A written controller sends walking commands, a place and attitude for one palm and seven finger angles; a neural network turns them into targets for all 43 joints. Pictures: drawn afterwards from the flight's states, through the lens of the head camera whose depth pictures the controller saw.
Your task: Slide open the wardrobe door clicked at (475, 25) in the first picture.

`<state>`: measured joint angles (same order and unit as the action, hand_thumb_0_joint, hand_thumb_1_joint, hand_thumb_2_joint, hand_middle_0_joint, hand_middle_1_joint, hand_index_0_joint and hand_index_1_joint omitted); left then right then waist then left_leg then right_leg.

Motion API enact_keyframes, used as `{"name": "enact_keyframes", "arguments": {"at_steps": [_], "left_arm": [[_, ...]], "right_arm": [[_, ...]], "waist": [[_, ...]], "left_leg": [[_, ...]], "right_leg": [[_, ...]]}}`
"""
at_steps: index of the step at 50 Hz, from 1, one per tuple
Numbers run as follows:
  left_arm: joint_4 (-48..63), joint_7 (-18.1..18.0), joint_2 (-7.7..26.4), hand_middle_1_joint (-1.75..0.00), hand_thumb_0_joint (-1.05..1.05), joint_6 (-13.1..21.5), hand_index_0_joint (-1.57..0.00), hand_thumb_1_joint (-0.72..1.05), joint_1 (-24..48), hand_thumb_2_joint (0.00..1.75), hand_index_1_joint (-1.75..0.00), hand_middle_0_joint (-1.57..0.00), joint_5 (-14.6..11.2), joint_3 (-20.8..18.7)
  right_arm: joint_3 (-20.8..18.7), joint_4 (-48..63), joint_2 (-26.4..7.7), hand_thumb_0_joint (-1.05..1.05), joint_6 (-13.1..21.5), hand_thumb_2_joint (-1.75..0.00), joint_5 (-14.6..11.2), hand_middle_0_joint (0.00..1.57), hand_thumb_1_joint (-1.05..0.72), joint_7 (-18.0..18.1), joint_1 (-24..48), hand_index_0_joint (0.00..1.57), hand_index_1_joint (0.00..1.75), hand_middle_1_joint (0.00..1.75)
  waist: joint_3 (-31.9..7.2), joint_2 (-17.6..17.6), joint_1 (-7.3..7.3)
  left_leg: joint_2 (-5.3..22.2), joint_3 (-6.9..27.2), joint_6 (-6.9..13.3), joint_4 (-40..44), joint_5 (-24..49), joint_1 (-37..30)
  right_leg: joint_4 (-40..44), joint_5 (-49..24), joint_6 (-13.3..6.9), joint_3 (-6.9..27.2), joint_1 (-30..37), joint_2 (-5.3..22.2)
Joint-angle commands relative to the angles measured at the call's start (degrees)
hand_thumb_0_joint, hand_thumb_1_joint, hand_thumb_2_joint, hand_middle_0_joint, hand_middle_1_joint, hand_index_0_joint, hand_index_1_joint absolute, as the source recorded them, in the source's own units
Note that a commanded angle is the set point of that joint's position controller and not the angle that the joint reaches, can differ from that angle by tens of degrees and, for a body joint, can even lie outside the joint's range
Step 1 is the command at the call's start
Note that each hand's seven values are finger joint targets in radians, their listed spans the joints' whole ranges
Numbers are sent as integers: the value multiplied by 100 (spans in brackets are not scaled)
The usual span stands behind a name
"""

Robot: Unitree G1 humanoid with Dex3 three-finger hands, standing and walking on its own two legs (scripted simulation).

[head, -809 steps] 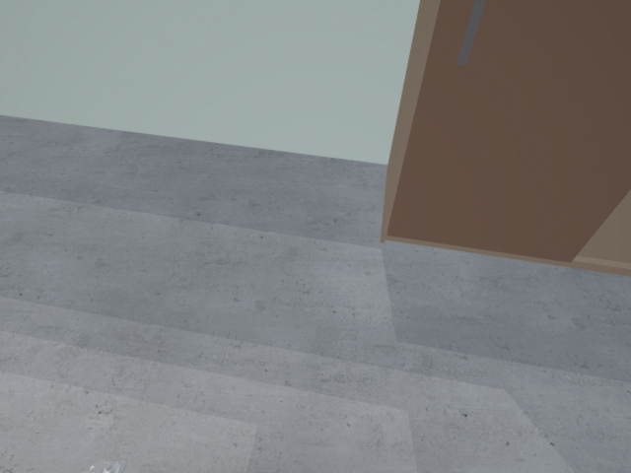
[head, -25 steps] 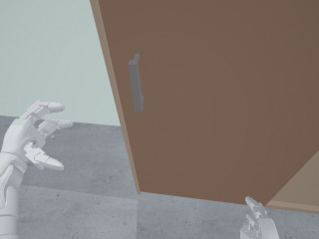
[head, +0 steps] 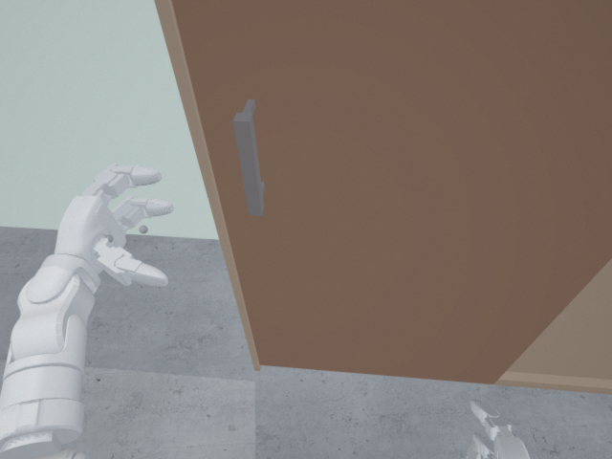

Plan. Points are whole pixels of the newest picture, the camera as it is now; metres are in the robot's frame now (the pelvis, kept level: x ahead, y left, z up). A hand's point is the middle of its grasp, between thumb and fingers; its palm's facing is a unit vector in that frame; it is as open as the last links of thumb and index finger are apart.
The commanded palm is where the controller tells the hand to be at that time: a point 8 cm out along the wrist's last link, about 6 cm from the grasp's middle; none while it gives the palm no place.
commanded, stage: move the hooked fingers beside the handle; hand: left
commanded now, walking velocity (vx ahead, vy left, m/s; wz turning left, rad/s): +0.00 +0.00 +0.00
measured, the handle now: (253, 160) +0.51 +0.12 +0.14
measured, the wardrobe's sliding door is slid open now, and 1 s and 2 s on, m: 0.00 0.00 0.00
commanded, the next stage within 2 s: none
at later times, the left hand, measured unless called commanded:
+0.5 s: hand (177, 201) +0.40 +0.21 +0.14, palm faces +0.00 -1.00 +0.00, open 14.0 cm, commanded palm +0.38 +0.26 +0.15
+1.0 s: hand (199, 173) +0.47 +0.20 +0.14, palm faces +0.00 -1.00 +0.02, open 13.9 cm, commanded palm +0.44 +0.24 +0.14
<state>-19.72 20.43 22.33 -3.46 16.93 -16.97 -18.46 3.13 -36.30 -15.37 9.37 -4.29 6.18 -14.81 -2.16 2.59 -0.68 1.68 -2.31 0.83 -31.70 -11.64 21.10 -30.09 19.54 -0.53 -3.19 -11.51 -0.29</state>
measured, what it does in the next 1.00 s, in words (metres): stands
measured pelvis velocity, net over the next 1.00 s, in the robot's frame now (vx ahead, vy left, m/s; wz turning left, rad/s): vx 0.01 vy -0.01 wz -0.02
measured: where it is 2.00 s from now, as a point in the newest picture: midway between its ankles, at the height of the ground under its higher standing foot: outside the picture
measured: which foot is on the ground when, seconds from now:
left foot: down 0.00-1.00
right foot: down 0.00-1.00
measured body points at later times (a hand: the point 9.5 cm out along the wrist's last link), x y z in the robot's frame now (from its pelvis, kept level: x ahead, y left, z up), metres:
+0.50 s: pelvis +0.00 -0.01 +0.00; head +0.02 -0.01 +0.45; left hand +0.40 +0.26 +0.15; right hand +0.12 -0.27 -0.11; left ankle +0.05 +0.11 -0.73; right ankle -0.04 -0.11 -0.73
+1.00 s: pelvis +0.01 -0.01 -0.01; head +0.06 -0.01 +0.44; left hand +0.46 +0.25 +0.14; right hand +0.06 -0.28 -0.12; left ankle +0.05 +0.11 -0.73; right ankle -0.04 -0.11 -0.73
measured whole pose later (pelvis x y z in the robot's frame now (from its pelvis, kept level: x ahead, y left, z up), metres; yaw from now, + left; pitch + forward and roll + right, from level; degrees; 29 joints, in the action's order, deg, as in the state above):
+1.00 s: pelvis +0.01 -0.01 -0.01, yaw -1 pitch +8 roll -1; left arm -54.2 16.5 26.5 7.2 43.3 -11.0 -19.5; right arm 0.8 -39.2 -16.0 2.1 -3.2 4.3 -20.7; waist -3.4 1.3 4.4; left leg 3.0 -2.8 0.3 -36.9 -14.7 29.9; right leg -35.0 22.2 -1.1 -2.3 -20.5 -1.3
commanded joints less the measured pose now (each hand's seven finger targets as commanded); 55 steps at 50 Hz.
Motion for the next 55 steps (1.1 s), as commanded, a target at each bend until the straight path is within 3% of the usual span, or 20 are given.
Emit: {"name": "enact_keyframes", "arguments": {"at_steps": [1, 4, 9, 13, 16, 20, 21, 23, 26, 28, 31, 35, 36, 38, 42, 47, 51, 52, 53, 55], "left_arm": [[943, -134, 1405, -120, 0, 331, -30, -50, 2148, 30, -120, -30, 1, -432], [1057, -242, 1335, -120, 0, 385, -30, -50, 2632, 30, -120, -30, 82, -311], [722, -322, 1507, -120, 0, 581, -30, -50, 3008, 30, -120, -30, 118, -438], [187, -265, 1331, -120, 0, 582, -30, -50, 3100, 30, -120, -30, 131, -228], [-443, -237, 1583, -120, 0, 514, -30, -50, 3105, 30, -120, -30, 148, -379], [-307, -281, 1556, -120, 0, 686, -30, -50, 3720, 30, -120, -30, 231, -288], [-328, -301, 1562, -120, 0, 773, -30, -50, 3742, 30, -120, -30, 226, -266], [-361, -318, 1402, -120, 0, 898, -30, -50, 4074, 30, -120, -30, 221, -117], [-760, -362, 1547, -120, 0, 1031, -30, -50, 4434, 30, -120, -30, 270, -150], [-954, -383, 1474, -120, 0, 1041, -30, -50, 4483, 30, -120, -30, 326, -100], [-1373, -432, 1506, -120, 0, 1036, -30, -50, 4469, 30, -120, -30, 354, -129], [-1713, -458, 1738, -120, 0, 1078, -30, -50, 4569, 30, -120, -30, 425, -351], [-1752, -483, 1912, -120, 0, 1148, -30, -50, 4603, 30, -120, -30, 427, -477], [-1644, -488, 1710, -120, 0, 1246, -30, -50, 4826, 30, -120, -30, 473, -304], [-1768, -471, 1938, -120, 0, 1437, -30, -50, 5012, 30, -120, -30, 488, -454], [-2252, -387, 1896, -120, 0, 1445, -30, -50, 5412, 30, -120, -30, 546, -300], [-2088, -358, 1610, -120, 0, 1550, -30, -50, 5407, 30, -120, -30, 516, -147], [-1963, -378, 1747, -120, 0, 1571, -30, -50, 5355, 30, -120, -30, 520, -271], [-1873, -368, 1481, -120, 0, 1562, -30, -50, 5264, 30, -120, -30, 512, -68], [-1885, -378, 1295, -120, 0, 1514, -30, -50, 5269, 30, -120, -30, 449, 49]], "right_arm": [[-310, 839, -723, 0, 225, -90, -9, 20, -90, 81, 496, 20, 30, 30], [-301, 844, -701, 0, 177, -90, 4, 20, -90, 74, 493, 20, 30, 30], [-331, 721, -726, 0, 111, -90, 25, 20, -90, 85, 373, 20, 30, 30], [-343, 666, -738, 0, 44, -90, 8, 20, -90, 68, 305, 20, 30, 30], [-357, 613, -815, 0, -51, -90, -1, 20, -90, 60, 186, 20, 30, 30], [-379, 658, -789, 0, -90, -90, 15, 20, -90, 27, 135, 20, 30, 30], [-393, 636, -810, 0, -98, -90, 26, 20, -90, 23, 88, 20, 30, 30], [-393, 601, -789, 0, -112, -90, 17, 20, -90, 18, 50, 20, 30, 30], [-413, 469, -842, 0, -142, -90, 34, 20, -90, 27, -107, 20, 30, 30], [-431, 446, -838, 0, -167, -90, 33, 20, -90, 6, -160, 20, 30, 30], [-448, 408, -870, 0, -223, -90, 62, 20, -90, -22, -303, 20, 30, 30], [-478, 415, -886, 0, -331, -90, 73, 20, -90, -64, -414, 20, 30, 30], [-489, 395, -906, 0, -358, -90, 86, 20, -90, -63, -481, 20, 30, 30], [-502, 430, -873, 0, -384, -90, 82, 20, -90, -91, -489, 20, 30, 30], [-529, 382, -910, 0, -457, -90, 86, 20, -90, -97, -592, 20, 30, 30], [-544, 287, -936, 0, -552, -90, 83, 20, -90, -95, -734, 20, 30, 30], [-581, 315, -916, 0, -564, -90, 117, 20, -90, -134, -853, 20, 30, 30], [-600, 299, -936, 0, -571, -90, 109, 20, -90, -147, -822, 20, 30, 30], [-594, 328, -904, 0, -573, -90, 104, 20, -90, -167, -783, 20, 30, 30], [-594, 314, -905, 0, -590, -90, 90, 20, -90, -175, -767, 20, 30, 30]], "waist": [[-1177, -108, 33], [-1364, 194, 84], [-1479, 125, 145], [-1370, 59, 191], [-1161, -395, 183], [-1519, 174, 207], [-1586, -125, 254], [-1597, -18, 322], [-1528, -104, 412], [-1668, 97, 376], [-1690, -185, 365], [-1808, -117, 322], [-1867, -287, 330], [-1983, -85, 369], [-2014, -150, 407], [-1882, -85, 565], [-2301, 196, 547], [-2419, 212, 504], [-2465, 381, 498], [-2245, 237, 547]], "left_leg": [[-76, 330, 141, 314, 601, -1546], [-90, 339, 124, 316, 648, -1667], [-76, 311, 133, 243, 759, -1697], [-87, 266, 143, 198, 688, -1541], [-83, 238, 165, 173, 495, -1178], [-95, 285, 141, 88, 724, -1447], [-92, 260, 181, 35, 800, -1402], [-94, 262, 173, 18, 769, -1441], [-83, 271, 189, -45, 635, -1337], [-79, 287, 163, -58, 732, -1420], [-102, 260, 191, -126, 810, -1215], [-104, 210, 180, -190, 994, -1109], [-101, 191, 206, -240, 1087, -1051], [-98, 190, 191, -261, 1183, -1166], [-92, 159, 213, -346, 1272, -1096], [-83, 171, 217, -421, 1162, -989], [-74, 247, 205, -528, 1512, -1384], [-51, 258, 189, -541, 1578, -1468], [-53, 268, 167, -531, 1628, -1569], [-28, 285, 161, -506, 1545, -1520]], "right_leg": [[532, -1259, -9, 48, -790, -121], [494, -1286, -26, 65, -791, -107], [481, -1431, -24, 100, -756, -117], [469, -1454, -3, 121, -821, -103], [486, -1332, 32, 139, -846, -95], [364, -1478, -24, 157, -910, -98], [358, -1589, 3, 164, -838, -102], [328, -1592, 9, 178, -933, -109], [324, -1397, 10, 180, -1058, -118], [261, -1496, -4, 182, -1106, -111], [210, -1655, 17, 178, -1012, -102], [100, -1973, 24, 209, -960, -102], [72, -2097, 31, 208, -833, -97], [17, -2209, 30, 212, -926, -120], [-28, -2400, 45, 254, -918, -133], [-49, -2269, 55, 249, -1187, -144], [-131, -2261, -1, 170, -1292, -190], [-143, -2332, 4, 189, -1300, -194], [-164, -2300, -13, 159, -1342, -206], [-127, -2191, -14, 123, -1437, -222]]}}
